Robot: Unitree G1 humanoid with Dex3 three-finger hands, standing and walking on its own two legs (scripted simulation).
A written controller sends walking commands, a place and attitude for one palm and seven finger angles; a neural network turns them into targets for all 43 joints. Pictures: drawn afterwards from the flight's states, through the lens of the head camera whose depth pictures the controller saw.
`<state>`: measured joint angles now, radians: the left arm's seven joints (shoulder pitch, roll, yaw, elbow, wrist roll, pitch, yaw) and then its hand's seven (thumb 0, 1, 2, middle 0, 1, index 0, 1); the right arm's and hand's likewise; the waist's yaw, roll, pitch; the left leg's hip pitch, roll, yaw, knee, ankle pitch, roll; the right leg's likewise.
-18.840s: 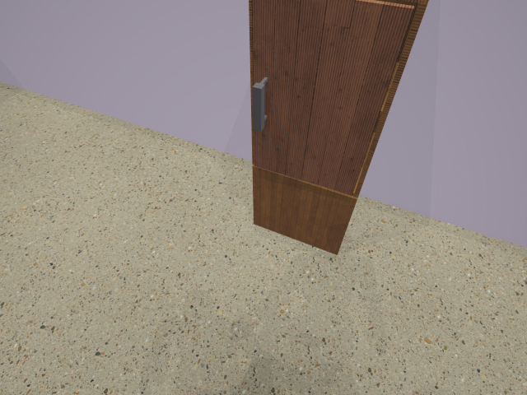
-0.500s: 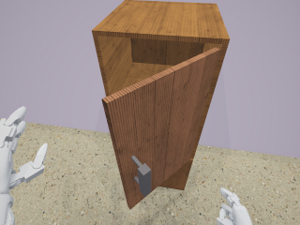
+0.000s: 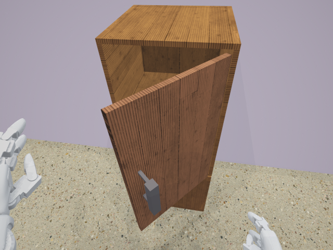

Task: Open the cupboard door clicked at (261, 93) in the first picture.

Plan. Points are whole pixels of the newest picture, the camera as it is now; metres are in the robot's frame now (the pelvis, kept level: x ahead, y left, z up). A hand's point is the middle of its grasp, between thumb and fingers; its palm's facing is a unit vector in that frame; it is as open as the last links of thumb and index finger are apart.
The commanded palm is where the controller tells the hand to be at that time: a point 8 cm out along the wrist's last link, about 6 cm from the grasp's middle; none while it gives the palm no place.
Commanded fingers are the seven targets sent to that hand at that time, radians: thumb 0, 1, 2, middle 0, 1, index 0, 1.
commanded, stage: step back with the hand held close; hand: left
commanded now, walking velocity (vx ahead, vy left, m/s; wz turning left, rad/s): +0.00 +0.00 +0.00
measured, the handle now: (148, 192) +0.29 +0.10 -0.05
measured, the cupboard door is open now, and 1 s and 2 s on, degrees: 49 49 49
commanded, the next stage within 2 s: stop stepping back and stand still in 1.40 s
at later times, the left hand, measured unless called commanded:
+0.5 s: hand (20, 193) +0.15 +0.28 +0.16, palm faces +0.41 -0.75 -0.52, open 7.4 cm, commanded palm +0.10 +0.31 +0.17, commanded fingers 0.00 0.90 0.90 -0.20 -0.30 -0.20 -0.30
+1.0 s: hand out of the picture +0.07 +0.31 +0.17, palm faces +0.49 -0.73 -0.47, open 7.4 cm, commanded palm +0.01 +0.33 +0.17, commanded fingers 0.00 0.90 0.90 -0.20 -0.30 -0.20 -0.30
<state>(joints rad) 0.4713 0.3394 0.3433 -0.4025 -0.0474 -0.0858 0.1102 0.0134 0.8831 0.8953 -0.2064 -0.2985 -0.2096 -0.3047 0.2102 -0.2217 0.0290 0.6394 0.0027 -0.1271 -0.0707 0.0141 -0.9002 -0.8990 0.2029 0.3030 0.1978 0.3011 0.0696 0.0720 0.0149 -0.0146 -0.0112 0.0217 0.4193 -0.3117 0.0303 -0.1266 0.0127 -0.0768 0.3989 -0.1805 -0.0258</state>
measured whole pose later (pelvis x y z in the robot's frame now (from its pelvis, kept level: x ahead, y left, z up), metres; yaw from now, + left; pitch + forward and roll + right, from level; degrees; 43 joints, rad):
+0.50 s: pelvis -0.05 +0.02 -0.01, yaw -1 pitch -1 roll +0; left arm 0.56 0.43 0.44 -0.50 -0.01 -0.17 0.14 0.01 0.88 0.90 -0.21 -0.30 -0.21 -0.31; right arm 0.21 -0.23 -0.01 0.56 0.00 -0.02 -0.09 0.01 -0.90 -0.90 0.20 0.30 0.20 0.30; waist 0.00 -0.01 0.02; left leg -0.23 -0.05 0.06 0.53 -0.28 0.06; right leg -0.35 -0.03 -0.04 0.50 -0.13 0.00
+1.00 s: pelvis -0.12 +0.02 -0.01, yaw +2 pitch +1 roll -4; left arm 0.53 0.44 0.49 -0.55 0.00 -0.23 0.16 0.01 0.88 0.90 -0.21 -0.30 -0.21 -0.31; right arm 0.22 -0.18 0.00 0.60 -0.02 -0.10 -0.07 0.01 -0.90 -0.90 0.20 0.30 0.20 0.30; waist 0.01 -0.01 0.01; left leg -0.40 0.01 0.00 0.54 -0.16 0.07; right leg -0.34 0.07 0.02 0.86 -0.41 0.01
